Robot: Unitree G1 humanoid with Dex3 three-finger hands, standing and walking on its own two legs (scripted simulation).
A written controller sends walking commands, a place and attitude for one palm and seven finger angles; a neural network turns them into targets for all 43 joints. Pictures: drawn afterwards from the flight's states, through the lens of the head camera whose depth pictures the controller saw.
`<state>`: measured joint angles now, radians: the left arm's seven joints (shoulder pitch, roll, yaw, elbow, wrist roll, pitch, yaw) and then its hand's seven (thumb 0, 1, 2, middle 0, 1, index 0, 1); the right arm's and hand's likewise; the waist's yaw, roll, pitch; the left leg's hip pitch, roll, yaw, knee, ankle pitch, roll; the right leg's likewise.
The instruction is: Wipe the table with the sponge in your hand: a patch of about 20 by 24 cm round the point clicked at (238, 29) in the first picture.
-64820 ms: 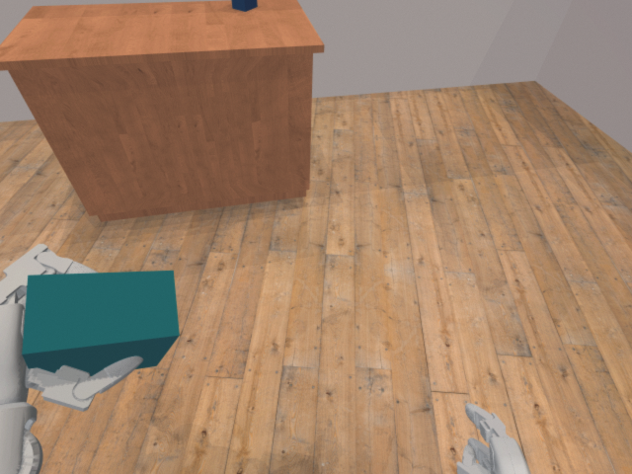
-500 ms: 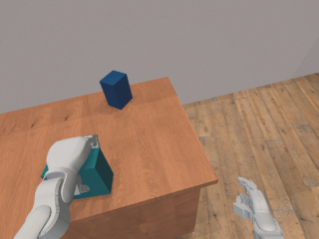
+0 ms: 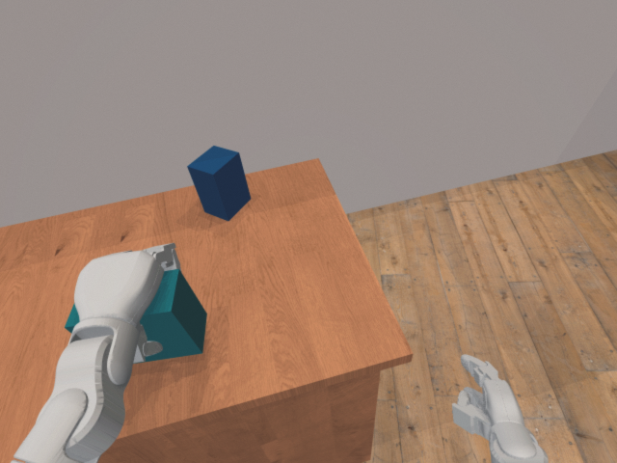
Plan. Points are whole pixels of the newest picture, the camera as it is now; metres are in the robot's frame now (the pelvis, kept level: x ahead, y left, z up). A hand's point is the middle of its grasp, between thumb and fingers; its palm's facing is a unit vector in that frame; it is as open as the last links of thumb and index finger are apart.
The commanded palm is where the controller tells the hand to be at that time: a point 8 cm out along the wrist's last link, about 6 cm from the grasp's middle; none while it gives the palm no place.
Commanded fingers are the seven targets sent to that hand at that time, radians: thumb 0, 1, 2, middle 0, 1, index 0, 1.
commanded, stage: move the sponge above the wiping area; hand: left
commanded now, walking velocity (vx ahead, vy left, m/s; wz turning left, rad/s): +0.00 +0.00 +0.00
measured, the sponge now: (150, 326) +0.24 +0.27 +0.05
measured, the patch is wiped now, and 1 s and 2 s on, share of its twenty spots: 0.05 0.05 0.05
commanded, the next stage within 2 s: none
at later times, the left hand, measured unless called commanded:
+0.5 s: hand (112, 306) +0.23 +0.28 +0.12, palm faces +0.14 -0.07 -0.99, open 10.2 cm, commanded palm +0.19 +0.26 +0.17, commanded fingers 0.00 0.10 1.30 -1.20 -1.60 -1.20 -1.60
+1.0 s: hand (126, 311) +0.23 +0.28 +0.10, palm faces +0.08 -0.14 -0.99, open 10.2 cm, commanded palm +0.20 +0.26 +0.17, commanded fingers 0.00 0.10 1.30 -1.20 -1.60 -1.20 -1.60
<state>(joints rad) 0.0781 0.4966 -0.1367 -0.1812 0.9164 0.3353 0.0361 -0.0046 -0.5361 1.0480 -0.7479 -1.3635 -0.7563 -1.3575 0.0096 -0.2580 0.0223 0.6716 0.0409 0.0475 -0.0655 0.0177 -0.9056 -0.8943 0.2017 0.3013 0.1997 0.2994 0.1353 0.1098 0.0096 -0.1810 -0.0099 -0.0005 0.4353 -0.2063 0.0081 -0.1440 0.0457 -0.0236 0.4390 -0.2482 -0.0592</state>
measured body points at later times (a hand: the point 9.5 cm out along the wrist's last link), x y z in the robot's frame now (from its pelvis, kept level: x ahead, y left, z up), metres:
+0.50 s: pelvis +0.00 +0.00 +0.00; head -0.02 -0.05 +0.45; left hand +0.22 +0.28 +0.17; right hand +0.25 -0.20 -0.08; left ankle +0.02 +0.12 -0.74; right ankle +0.00 -0.08 -0.74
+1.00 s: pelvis -0.01 +0.00 +0.00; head -0.03 -0.05 +0.45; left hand +0.22 +0.28 +0.16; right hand +0.25 -0.19 -0.08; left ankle +0.02 +0.12 -0.74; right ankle +0.00 -0.08 -0.74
